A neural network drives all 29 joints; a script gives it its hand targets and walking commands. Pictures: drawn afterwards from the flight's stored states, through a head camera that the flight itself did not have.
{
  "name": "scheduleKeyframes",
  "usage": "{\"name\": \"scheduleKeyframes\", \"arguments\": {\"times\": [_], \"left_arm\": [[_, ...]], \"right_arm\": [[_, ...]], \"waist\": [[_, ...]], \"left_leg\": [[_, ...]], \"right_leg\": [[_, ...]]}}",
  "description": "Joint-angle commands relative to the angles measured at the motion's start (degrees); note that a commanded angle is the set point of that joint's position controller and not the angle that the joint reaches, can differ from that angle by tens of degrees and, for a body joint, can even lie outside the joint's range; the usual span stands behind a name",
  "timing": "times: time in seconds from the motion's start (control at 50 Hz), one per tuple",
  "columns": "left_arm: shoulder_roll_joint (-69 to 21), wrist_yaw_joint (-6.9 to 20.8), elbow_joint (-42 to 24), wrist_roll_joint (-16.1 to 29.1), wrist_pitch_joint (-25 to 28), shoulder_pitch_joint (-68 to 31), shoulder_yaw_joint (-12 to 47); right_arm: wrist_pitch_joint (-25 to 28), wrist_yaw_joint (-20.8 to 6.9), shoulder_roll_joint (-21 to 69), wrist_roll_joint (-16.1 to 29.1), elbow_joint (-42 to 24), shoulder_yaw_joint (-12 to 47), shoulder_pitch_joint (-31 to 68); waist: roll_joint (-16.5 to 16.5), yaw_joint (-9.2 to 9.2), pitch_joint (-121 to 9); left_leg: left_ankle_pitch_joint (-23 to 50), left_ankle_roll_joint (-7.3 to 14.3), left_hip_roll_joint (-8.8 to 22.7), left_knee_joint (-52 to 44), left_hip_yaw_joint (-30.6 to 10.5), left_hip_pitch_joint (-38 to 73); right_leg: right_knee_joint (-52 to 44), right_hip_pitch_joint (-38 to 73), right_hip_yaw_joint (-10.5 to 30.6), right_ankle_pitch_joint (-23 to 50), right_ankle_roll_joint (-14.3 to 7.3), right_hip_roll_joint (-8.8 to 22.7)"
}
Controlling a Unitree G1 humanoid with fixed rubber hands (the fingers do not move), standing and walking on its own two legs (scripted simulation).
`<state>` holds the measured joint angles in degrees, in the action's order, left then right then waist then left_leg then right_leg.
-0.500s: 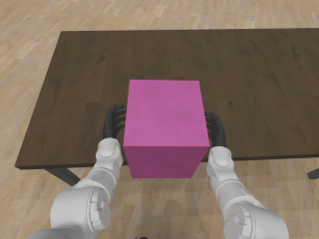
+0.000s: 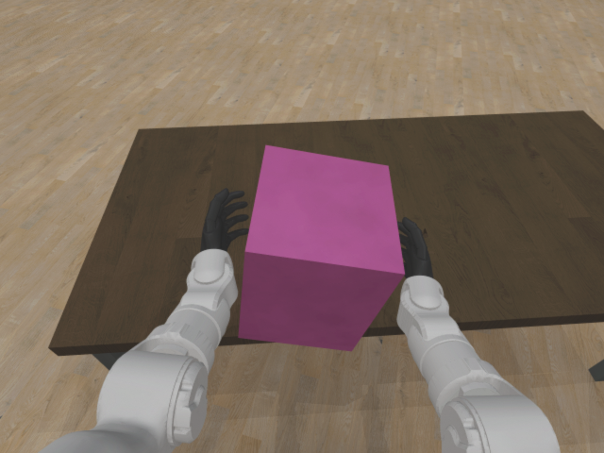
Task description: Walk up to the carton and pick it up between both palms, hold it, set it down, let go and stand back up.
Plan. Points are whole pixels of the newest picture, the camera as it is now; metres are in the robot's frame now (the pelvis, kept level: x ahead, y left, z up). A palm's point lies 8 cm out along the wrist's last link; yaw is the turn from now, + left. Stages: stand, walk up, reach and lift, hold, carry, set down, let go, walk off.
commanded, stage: reach and lift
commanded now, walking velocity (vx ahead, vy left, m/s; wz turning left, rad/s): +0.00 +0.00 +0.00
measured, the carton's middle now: (311, 254) +0.44 +0.02 -0.01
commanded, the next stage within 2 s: hold in 1.98 s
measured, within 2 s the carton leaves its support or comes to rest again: neither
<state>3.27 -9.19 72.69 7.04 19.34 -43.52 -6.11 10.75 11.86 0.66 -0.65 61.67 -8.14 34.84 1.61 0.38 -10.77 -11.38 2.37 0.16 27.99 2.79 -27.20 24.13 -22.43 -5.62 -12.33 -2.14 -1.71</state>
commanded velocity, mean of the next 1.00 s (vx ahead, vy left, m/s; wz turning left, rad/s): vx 0.00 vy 0.00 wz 0.00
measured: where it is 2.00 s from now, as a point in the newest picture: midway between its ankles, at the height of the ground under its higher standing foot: outside the picture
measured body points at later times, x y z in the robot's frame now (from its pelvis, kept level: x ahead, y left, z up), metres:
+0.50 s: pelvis +0.02 -0.01 +0.01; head +0.01 +0.00 +0.46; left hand +0.43 +0.14 +0.13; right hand +0.40 -0.15 +0.09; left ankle +0.02 +0.09 -0.74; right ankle -0.01 -0.10 -0.74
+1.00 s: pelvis -0.01 +0.00 +0.01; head -0.03 +0.01 +0.46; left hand +0.37 +0.13 +0.16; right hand +0.35 -0.15 +0.11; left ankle +0.02 +0.09 -0.74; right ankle -0.01 -0.11 -0.74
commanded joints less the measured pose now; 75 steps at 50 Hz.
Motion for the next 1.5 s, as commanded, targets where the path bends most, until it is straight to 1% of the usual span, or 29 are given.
{"name": "scheduleKeyframes", "arguments": {"times": [0.0,0.1,0.16,0.22,0.3,0.38,0.42,0.46,0.54,0.56,0.6,0.64,0.68,0.72,0.76,0.82,0.84,0.9,0.98,1.04,1.1,1.16,1.2,1.24,1.28,1.34,1.4,1.48], "left_arm": [[-43.38,12.14,-20.45,-6.68,-0.92,-41.78,17.72],[-43.47,11.55,-23.48,-7.73,-6.48,-39.96,16.89],[-43.32,11.34,-25.31,-8.49,-9.94,-38.58,16.24],[-42.21,11.47,-26.77,-10.10,-13.62,-36.31,14.70],[-41.43,11.91,-29.86,-12.04,-18.22,-32.82,13.00],[-40.36,13.28,-33.79,-14.12,-23.31,-27.83,11.65],[-40.45,14.00,-37.29,-14.24,-25.98,-25.19,12.54],[-40.68,14.62,-41.70,-14.14,-28.68,-22.97,14.06],[-40.95,14.65,-53.63,-12.56,-33.80,-20.18,20.07],[-41.12,14.47,-57.40,-12.04,-34.88,-19.80,22.08],[-40.74,14.08,-62.69,-10.90,-37.06,-18.93,25.41],[-40.42,13.59,-66.93,-10.18,-39.01,-18.83,28.33],[-40.21,13.05,-69.86,-9.65,-40.49,-19.19,30.40],[-40.62,12.74,-70.15,-9.79,-41.96,-19.29,30.91],[-40.58,12.71,-68.20,-10.74,-43.71,-18.76,29.52],[-39.99,13.48,-63.38,-12.91,-46.04,-16.63,25.26],[-40.07,13.90,-62.17,-13.52,-46.58,-16.36,23.91],[-40.30,15.04,-60.62,-14.70,-47.34,-17.01,20.49],[-40.34,15.18,-61.86,-14.64,-46.97,-21.69,18.57],[-40.26,14.44,-62.46,-14.40,-46.24,-26.51,17.74],[-39.58,13.65,-62.15,-14.98,-45.58,-31.28,16.24],[-38.31,13.07,-60.90,-16.71,-45.20,-35.57,13.36],[-37.17,13.03,-59.84,-18.03,-45.02,-37.69,11.02],[-36.18,13.30,-58.10,-19.12,-44.89,-38.80,9.00],[-35.02,13.83,-56.52,-20.09,-44.77,-39.00,7.16],[-33.81,14.81,-54.54,-21.29,-44.80,-37.57,5.17],[-32.97,15.70,-54.75,-21.41,-44.93,-35.46,4.58],[-32.78,16.52,-57.73,-20.27,-45.35,-32.02,6.68]], "right_arm": [[0.93,-9.65,42.73,-0.51,-21.51,21.04,48.10],[-1.87,-9.26,40.51,1.35,-27.77,20.77,51.82],[-3.58,-9.05,39.16,1.77,-30.43,20.46,52.74],[-5.49,-8.74,37.87,1.85,-31.47,19.35,52.45],[-7.51,-8.03,36.90,2.13,-33.07,19.26,50.78],[-9.32,-6.72,36.40,2.76,-36.95,21.00,48.77],[-10.27,-5.90,36.62,3.65,-39.97,22.74,47.19],[-11.14,-5.13,36.75,4.81,-44.25,24.95,46.44],[-13.00,-3.78,36.06,7.97,-52.75,29.61,43.91],[-13.43,-3.50,35.80,8.87,-54.74,30.57,43.22],[-14.58,-3.09,34.54,10.44,-57.95,32.16,41.59],[-15.87,-3.07,32.87,11.47,-60.09,32.33,40.38],[-17.12,-3.47,31.29,11.65,-60.99,31.42,39.33],[-18.16,-4.15,29.49,11.26,-60.65,29.67,39.17],[-19.00,-4.92,27.86,10.18,-58.69,27.20,39.24],[-19.52,-5.90,25.81,8.32,-55.06,23.82,39.54],[-19.51,-6.18,25.66,7.74,-54.43,23.18,40.18],[-19.07,-6.77,26.57,6.83,-53.83,22.56,42.83],[-18.12,-7.73,28.84,6.91,-53.37,23.22,46.71],[-17.50,-8.87,30.12,6.59,-51.27,22.90,49.17],[-17.36,-10.33,31.04,5.07,-46.35,20.97,49.99],[-17.00,-11.66,31.10,2.56,-39.82,17.60,50.74],[-16.59,-12.28,30.75,0.58,-35.44,14.96,50.46],[-15.92,-12.66,30.40,-0.95,-31.79,12.61,50.51],[-15.20,-12.63,29.73,-2.07,-28.84,10.58,50.07],[-14.25,-12.19,28.92,-2.62,-26.72,9.25,49.52],[-13.49,-11.26,28.12,-1.72,-27.35,9.89,48.89],[-13.05,-9.47,27.93,1.05,-32.48,13.60,48.23]], "waist": [[1.05,-0.62,-30.28],[-0.20,0.03,-30.61],[-1.01,0.15,-30.80],[-1.84,0.33,-29.13],[-2.86,0.27,-27.29],[-3.73,0.19,-24.63],[-4.11,-0.32,-24.21],[-3.74,-0.66,-24.33],[-1.25,-2.06,-26.47],[-0.41,-2.31,-27.35],[1.12,-3.34,-28.12],[2.97,-4.40,-27.72],[4.04,-5.58,-26.32],[4.82,-6.39,-23.72],[4.62,-6.81,-20.52],[2.38,-6.78,-16.03],[1.20,-6.50,-15.18],[-1.21,-5.66,-14.60],[-2.44,-4.08,-15.97],[-2.39,-2.96,-15.86],[-2.19,-2.22,-14.44],[-2.45,-1.69,-13.06],[-2.67,-1.85,-12.49],[-2.78,-1.90,-12.86],[-2.83,-2.26,-13.19],[-2.40,-2.61,-13.96],[-2.75,-3.08,-14.23],[-2.72,-3.98,-15.81]], "left_leg": [[17.94,-4.30,0.29,-1.06,-5.37,19.63],[15.75,-3.49,0.10,-2.60,-5.17,20.83],[16.33,-3.30,0.01,-3.30,-4.79,22.04],[17.31,-3.03,0.01,-4.35,-4.46,23.35],[21.83,-3.02,-0.30,-5.03,-4.11,25.61],[24.24,-2.50,-0.89,-5.99,-3.51,24.83],[25.65,-2.39,-1.18,-6.23,-3.49,24.30],[27.05,-2.50,-1.46,-6.09,-3.57,24.03],[33.35,-3.60,-1.72,-4.26,-4.46,26.76],[35.38,-4.03,-1.69,-3.60,-4.70,28.22],[38.55,-4.88,-1.41,-2.34,-5.27,31.80],[40.08,-5.75,-0.95,-1.35,-5.84,35.63],[39.29,-6.59,-0.34,-0.84,-6.24,39.20],[36.23,-7.11,0.24,-0.98,-6.38,41.13],[32.54,-7.12,0.72,-1.92,-6.31,42.35],[26.02,-6.54,1.19,-3.88,-5.59,42.07],[24.03,-6.15,1.36,-4.58,-5.39,41.69],[20.13,-4.98,1.05,-6.24,-4.50,39.43],[16.40,-3.65,0.72,-7.59,-3.42,37.59],[12.43,-2.59,0.85,-8.59,-2.70,36.03],[5.89,-1.52,1.06,-10.29,-1.86,34.74],[-0.11,-0.51,1.08,-12.12,-0.72,33.89],[-2.59,-0.01,1.15,-13.00,-0.16,33.47],[-2.65,0.31,1.08,-13.25,0.44,33.81],[-1.83,0.38,0.75,-13.09,1.22,34.27],[1.75,0.24,0.42,-12.74,1.98,34.88],[7.42,-0.25,0.14,-11.73,2.16,35.70],[15.39,-1.18,-0.34,-9.90,1.56,35.97]], "right_leg": [[-3.52,8.35,5.62,9.53,1.40,0.34],[-4.90,9.16,5.62,7.24,1.83,0.44],[-5.58,11.66,5.62,8.84,2.24,0.39],[-6.47,14.57,5.96,11.12,2.70,0.51],[-6.76,19.87,6.23,19.43,3.67,0.66],[-6.03,27.06,6.72,29.59,5.11,1.20],[-5.40,30.58,6.92,35.00,5.69,1.28],[-4.54,33.22,7.10,39.65,6.09,1.37],[-2.92,34.27,6.95,46.52,6.08,0.98],[-2.78,33.48,6.70,46.90,6.04,0.69],[-2.95,30.35,6.14,45.52,5.87,0.11],[-4.09,25.72,5.39,40.26,5.31,-0.61],[-5.81,20.56,4.51,32.33,4.56,-1.18],[-7.43,15.97,3.71,24.35,3.84,-1.43],[-8.71,12.62,3.04,18.22,3.37,-1.51],[-10.19,12.14,2.29,12.73,3.37,-1.38],[-10.32,12.84,2.11,11.65,3.44,-1.42],[-10.17,16.44,1.96,12.57,3.97,-1.06],[-9.52,19.06,1.96,12.66,4.15,-0.58],[-9.33,17.94,2.01,9.47,3.86,-0.11],[-9.80,15.66,2.10,3.42,3.51,0.56],[-10.53,13.60,2.04,-2.22,3.40,1.25],[-11.03,13.38,2.08,-4.27,3.33,1.75],[-11.29,13.62,2.10,-4.31,3.47,2.11],[-11.32,14.94,2.09,-2.76,3.68,2.31],[-11.08,18.32,1.75,2.45,4.20,2.06],[-10.45,21.95,1.55,9.59,4.73,1.55],[-8.94,27.73,1.44,20.64,5.45,0.89]]}}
